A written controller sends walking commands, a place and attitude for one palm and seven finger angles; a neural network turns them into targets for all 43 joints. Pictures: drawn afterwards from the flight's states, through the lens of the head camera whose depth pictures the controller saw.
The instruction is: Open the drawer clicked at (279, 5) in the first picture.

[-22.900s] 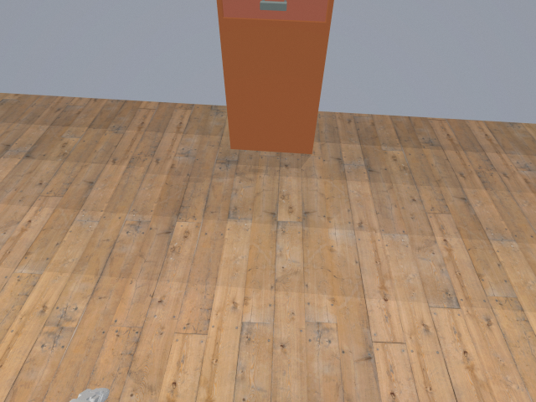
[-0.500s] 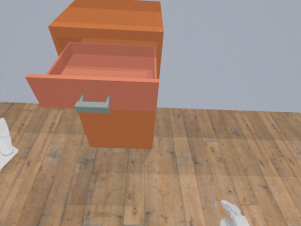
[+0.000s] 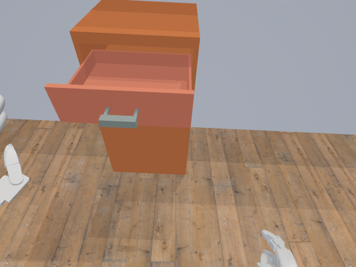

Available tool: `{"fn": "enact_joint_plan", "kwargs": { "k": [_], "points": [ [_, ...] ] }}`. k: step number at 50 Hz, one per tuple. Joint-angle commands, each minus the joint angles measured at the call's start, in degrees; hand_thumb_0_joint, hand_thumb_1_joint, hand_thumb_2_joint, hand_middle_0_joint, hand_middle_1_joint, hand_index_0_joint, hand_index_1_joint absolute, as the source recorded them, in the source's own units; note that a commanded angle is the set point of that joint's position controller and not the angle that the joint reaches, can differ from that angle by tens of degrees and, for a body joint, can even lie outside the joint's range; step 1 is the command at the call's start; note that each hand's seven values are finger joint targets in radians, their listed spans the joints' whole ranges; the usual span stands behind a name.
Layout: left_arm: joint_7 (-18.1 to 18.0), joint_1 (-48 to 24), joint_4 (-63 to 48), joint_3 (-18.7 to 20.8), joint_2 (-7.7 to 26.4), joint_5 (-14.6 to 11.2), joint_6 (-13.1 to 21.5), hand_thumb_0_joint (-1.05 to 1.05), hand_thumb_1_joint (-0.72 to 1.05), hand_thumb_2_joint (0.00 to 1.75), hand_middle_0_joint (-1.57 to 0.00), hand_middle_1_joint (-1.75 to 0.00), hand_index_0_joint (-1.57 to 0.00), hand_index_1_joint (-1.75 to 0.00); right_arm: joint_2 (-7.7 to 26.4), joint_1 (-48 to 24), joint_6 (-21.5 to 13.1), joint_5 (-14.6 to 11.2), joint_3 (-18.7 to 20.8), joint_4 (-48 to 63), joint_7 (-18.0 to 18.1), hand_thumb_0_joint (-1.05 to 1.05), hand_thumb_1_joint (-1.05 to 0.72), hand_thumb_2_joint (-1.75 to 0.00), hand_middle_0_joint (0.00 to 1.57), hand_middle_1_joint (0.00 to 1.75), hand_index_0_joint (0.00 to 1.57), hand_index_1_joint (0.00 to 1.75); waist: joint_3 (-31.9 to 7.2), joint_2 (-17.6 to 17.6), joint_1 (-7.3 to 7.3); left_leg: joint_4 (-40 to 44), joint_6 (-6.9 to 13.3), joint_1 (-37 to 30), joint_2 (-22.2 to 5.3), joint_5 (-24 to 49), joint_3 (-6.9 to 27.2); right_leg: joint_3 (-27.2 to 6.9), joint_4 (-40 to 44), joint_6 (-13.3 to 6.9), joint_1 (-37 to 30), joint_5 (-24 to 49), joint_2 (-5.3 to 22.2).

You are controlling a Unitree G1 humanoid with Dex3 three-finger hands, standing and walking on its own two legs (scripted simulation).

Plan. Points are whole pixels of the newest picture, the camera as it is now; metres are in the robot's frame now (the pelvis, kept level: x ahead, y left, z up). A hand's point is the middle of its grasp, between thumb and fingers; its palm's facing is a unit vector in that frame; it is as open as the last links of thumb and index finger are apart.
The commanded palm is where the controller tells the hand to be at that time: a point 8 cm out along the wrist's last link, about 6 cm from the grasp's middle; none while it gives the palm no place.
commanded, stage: let the arm hang, fingers relaxed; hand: left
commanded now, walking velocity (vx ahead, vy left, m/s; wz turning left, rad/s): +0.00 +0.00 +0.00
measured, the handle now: (120, 116) +0.53 +0.20 +0.04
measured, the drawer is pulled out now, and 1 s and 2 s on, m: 0.30 0.30 0.30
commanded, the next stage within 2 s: look to check the result in 1.10 s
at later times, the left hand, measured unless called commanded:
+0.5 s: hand out of the picture -0.07 +0.18 -0.16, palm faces +0.07 -0.97 -0.25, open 7.1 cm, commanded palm none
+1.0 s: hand out of the picture +0.00 +0.15 -0.17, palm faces +0.06 -0.98 -0.20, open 7.3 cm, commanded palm none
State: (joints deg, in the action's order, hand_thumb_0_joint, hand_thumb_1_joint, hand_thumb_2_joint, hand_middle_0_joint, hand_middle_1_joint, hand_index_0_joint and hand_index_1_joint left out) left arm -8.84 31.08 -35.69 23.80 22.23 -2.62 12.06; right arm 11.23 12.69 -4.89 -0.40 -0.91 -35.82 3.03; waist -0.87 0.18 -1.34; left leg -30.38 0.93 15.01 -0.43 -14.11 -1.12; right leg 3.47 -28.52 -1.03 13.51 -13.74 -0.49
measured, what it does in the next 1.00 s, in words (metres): stands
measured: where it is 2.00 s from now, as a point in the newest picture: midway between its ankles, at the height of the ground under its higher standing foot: outside the picture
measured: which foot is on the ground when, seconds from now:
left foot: down 0.00-1.00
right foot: down 0.00-1.00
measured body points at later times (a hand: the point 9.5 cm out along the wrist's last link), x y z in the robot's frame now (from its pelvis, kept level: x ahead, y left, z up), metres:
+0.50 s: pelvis -0.01 -0.01 +0.00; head +0.02 -0.01 +0.45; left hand -0.07 +0.23 -0.15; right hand -0.02 -0.24 -0.15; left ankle +0.03 +0.11 -0.74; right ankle +0.00 -0.12 -0.74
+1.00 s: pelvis -0.01 -0.02 +0.00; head +0.00 -0.03 +0.45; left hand +0.00 +0.20 -0.15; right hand -0.02 -0.22 -0.16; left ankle +0.03 +0.11 -0.74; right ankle +0.00 -0.12 -0.74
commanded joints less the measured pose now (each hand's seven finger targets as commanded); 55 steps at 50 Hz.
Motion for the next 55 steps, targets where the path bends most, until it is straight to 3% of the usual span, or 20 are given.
{"fn": "enact_joint_plan", "kwargs": {
  "k": [1,2,3,4,5,7,8,9,11,12,14,16,17,21,30,36,38,47,55],
  "points": [
    [7.9,-5.2,41.2,-16.4,-4.8,5.5,-10.5,0.00,0.90,0.90,-0.20,-0.30,-0.20,-0.30,12.3,-1.5,-3.3,0.6,5.4,-7.4,-3.7,0.00,-0.90,-0.90,0.20,0.30,0.20,0.30,-0.3,-8.4,-1.04,7.1,3.5,3.7,-9.1,18.7,11.7,-2.6,-9.8,1.2,7.3,-1.1,3.6],
    [8.1,-6.0,42.4,-17.4,-6.6,5.0,-12.2,0.00,0.90,0.90,-0.20,-0.30,-0.20,-0.30,9.3,-1.1,-1.2,0.9,4.5,-6.3,-3.3,0.00,-0.90,-0.90,0.20,0.30,0.20,0.30,-2.8,-3.8,-0.23,6.0,5.2,3.9,-10.6,20.7,13.4,-2.7,-11.9,1.1,6.8,-6.2,2.3],
    [8.3,-7.7,44.7,-17.9,-6.7,4.9,-12.6,0.00,0.90,0.90,-0.20,-0.30,-0.20,-0.30,9.1,-1.3,-0.2,1.2,3.7,-5.7,-3.0,0.00,-0.90,-0.90,0.20,0.30,0.20,0.30,-3.3,-0.8,0.19,6.1,6.2,4.1,-10.9,21.3,14.7,-3.3,-12.6,1.2,6.3,-8.6,1.8],
    [8.4,-8.4,47.8,-18.2,-5.8,4.9,-12.5,0.00,0.90,0.90,-0.20,-0.30,-0.20,-0.30,9.1,-2.2,0.5,1.5,3.2,-5.6,-2.8,0.00,-0.90,-0.90,0.20,0.30,0.20,0.30,-3.9,2.7,1.37,4.4,6.1,4.6,-9.9,22.7,13.8,-3.7,-9.4,1.0,3.3,-5.7,2.0],
    [8.4,-9.2,51.9,-18.5,-5.2,5.1,-12.3,0.00,0.90,0.90,-0.20,-0.30,-0.20,-0.30,8.6,-2.6,0.8,1.7,3.0,-6.0,-2.8,0.00,-0.90,-0.90,0.20,0.30,0.20,0.30,-5.6,6.5,2.08,2.0,4.2,3.3,-7.3,24.3,11.0,-4.1,-5.4,0.5,0.0,4.4,2.7],
    [8.2,-10.5,60.1,-18.3,-1.5,5.1,-12.2,0.00,0.90,0.90,-0.20,-0.30,-0.20,-0.30,7.7,-1.7,1.8,1.2,3.1,-7.0,-2.6,0.00,-0.90,-0.90,0.20,0.30,0.20,0.30,-5.6,10.2,1.66,-2.5,1.2,3.4,-1.3,17.1,5.2,-9.3,-1.0,-1.6,-5.0,23.6,8.0],
    [8.1,-12.0,64.2,-18.5,-0.9,4.8,-12.2,0.00,0.90,0.90,-0.20,-0.30,-0.20,-0.30,7.2,-1.8,2.8,1.2,3.1,-8.0,-2.4,0.00,-0.90,-0.90,0.20,0.30,0.20,0.30,-5.6,14.0,1.51,-3.5,0.6,2.7,0.1,10.9,4.0,-10.9,1.0,-2.9,-5.3,27.2,9.5],
    [7.9,-14.1,68.1,-19.1,-0.8,4.5,-12.3,0.00,0.90,0.90,-0.20,-0.30,-0.20,-0.30,7.2,-1.5,3.6,1.3,3.2,-9.2,-2.2,0.00,-0.90,-0.90,0.20,0.30,0.20,0.30,-3.9,12.6,0.95,-2.7,0.3,1.5,0.5,7.0,3.7,-11.1,2.4,-3.7,-3.9,25.6,10.1],
    [7.7,-17.2,74.9,-20.4,-1.5,3.9,-12.5,0.00,0.90,0.90,-0.20,-0.30,-0.20,-0.30,6.3,-0.8,4.5,1.5,2.7,-12.1,-2.2,0.00,-0.90,-0.90,0.20,0.30,0.20,0.30,-0.4,-1.1,0.04,1.2,0.2,-2.9,-1.0,9.7,4.6,-10.0,3.9,-3.2,1.2,12.8,7.9],
    [7.7,-17.2,78.0,-20.8,-2.1,3.7,-12.5,0.00,0.90,0.90,-0.20,-0.30,-0.20,-0.30,5.8,-0.5,4.6,1.5,2.2,-13.4,-2.1,0.00,-0.90,-0.90,0.20,0.30,0.20,0.30,0.8,-4.7,0.21,4.1,0.6,-2.3,-2.3,10.0,6.1,-9.1,4.4,-2.3,0.8,7.0,5.8],
    [7.7,-15.2,84.1,-21.1,-3.1,3.4,-12.6,0.00,0.90,0.90,-0.20,-0.30,-0.20,-0.30,6.0,-0.6,4.8,1.3,1.9,-15.6,-1.7,0.00,-0.90,-0.90,0.20,0.30,0.20,0.30,2.7,-7.8,1.18,7.6,1.2,-0.3,-3.5,5.1,7.8,-8.5,6.3,-1.9,-0.8,0.5,4.4],
    [7.6,-13.2,87.7,-20.4,-4.7,3.6,-12.5,0.00,0.90,0.90,-0.20,-0.30,-0.20,-0.30,5.0,1.3,5.0,1.5,2.2,-17.2,-1.3,0.00,-0.90,-0.90,0.20,0.30,0.20,0.30,1.1,-9.9,1.39,8.5,1.4,-0.8,-3.8,2.9,8.2,-7.7,7.4,-2.1,-2.8,0.4,4.2],
    [7.7,-12.8,89.3,-20.6,-4.8,3.4,-12.4,0.00,0.90,0.90,-0.20,-0.30,-0.20,-0.30,4.8,1.9,5.1,1.4,2.2,-18.1,-1.2,0.00,-0.90,-0.90,0.20,0.30,0.20,0.30,1.0,-9.7,1.45,8.7,1.3,-1.2,-3.7,2.0,7.9,-7.6,8.0,-2.2,-2.9,0.3,4.3],
    [7.6,-11.6,94.4,-21.7,-5.6,3.2,-12.1,0.00,0.90,0.90,-0.20,-0.30,-0.20,-0.30,4.3,5.6,5.3,1.0,2.4,-21.4,-0.9,0.00,-0.90,-0.90,0.20,0.30,0.20,0.30,1.5,-3.0,0.90,8.9,1.4,-4.2,-4.2,2.8,7.4,-7.4,10.0,-2.4,-1.7,0.2,4.6],
    [7.0,-9.1,99.5,-22.3,-6.1,3.1,-12.3,0.00,0.90,0.90,-0.20,-0.30,-0.20,-0.30,2.7,8.6,5.8,0.9,2.2,-25.7,-0.8,0.00,-0.90,-0.90,0.20,0.30,0.20,0.30,6.9,0.8,1.14,10.2,1.2,-3.7,-4.1,0.1,6.3,-7.4,11.7,-2.4,1.9,-6.0,4.6],
    [6.8,-9.2,99.8,-22.2,-7.1,3.1,-12.2,0.00,0.90,0.90,-0.20,-0.30,-0.20,-0.30,1.3,9.1,5.5,1.1,2.2,-26.8,-0.8,0.00,-0.90,-0.90,0.20,0.30,0.20,0.30,7.8,-0.3,1.06,10.3,1.1,-2.9,-3.8,0.5,6.0,-7.7,11.4,-2.3,2.0,-5.5,4.6],
    [6.8,-9.7,99.7,-22.0,-7.3,3.2,-12.2,0.00,0.90,0.90,-0.20,-0.30,-0.20,-0.30,1.0,9.3,5.5,1.2,2.2,-26.9,-0.8,0.00,-0.90,-0.90,0.20,0.30,0.20,0.30,7.5,0.7,0.97,10.1,1.0,-2.8,-3.7,1.0,5.9,-8.0,11.2,-2.3,1.8,-5.3,4.6],
    [6.7,-11.4,98.9,-21.5,-8.2,3.2,-12.1,0.00,0.90,0.90,-0.20,-0.30,-0.20,-0.30,-0.2,9.2,5.3,1.4,2.4,-26.9,-0.7,0.00,-0.90,-0.90,0.20,0.30,0.20,0.30,8.7,-1.7,1.07,10.3,0.8,-1.5,-3.7,1.2,5.8,-8.1,10.9,-2.4,1.8,-3.9,4.5],
    [6.8,-11.9,98.6,-21.2,-8.0,3.2,-11.8,0.00,0.90,0.90,-0.20,-0.30,-0.20,-0.30,0.3,9.1,5.1,1.3,2.7,-26.5,-0.6,0.00,-0.90,-0.90,0.20,0.30,0.20,0.30,6.8,-1.0,1.07,9.7,0.8,-3.4,-3.8,3.8,5.6,-7.9,11.0,-2.5,0.9,-2.1,4.8]
  ]
}}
